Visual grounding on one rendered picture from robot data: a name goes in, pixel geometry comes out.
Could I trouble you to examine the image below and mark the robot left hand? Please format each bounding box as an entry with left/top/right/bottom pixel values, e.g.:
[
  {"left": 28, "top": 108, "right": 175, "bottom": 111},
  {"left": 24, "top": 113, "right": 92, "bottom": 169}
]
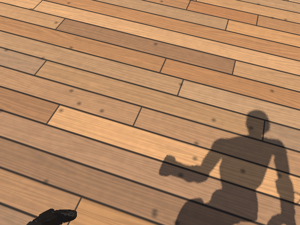
[{"left": 26, "top": 208, "right": 77, "bottom": 225}]

